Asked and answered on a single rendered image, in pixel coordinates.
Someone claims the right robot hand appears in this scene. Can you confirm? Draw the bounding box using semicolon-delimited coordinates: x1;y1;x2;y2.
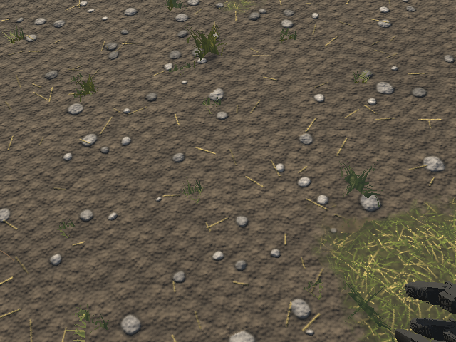
395;281;456;342

